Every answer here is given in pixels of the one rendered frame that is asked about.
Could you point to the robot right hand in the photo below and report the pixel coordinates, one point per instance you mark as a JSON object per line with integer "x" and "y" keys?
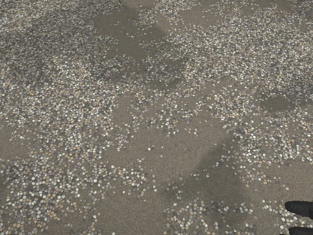
{"x": 304, "y": 209}

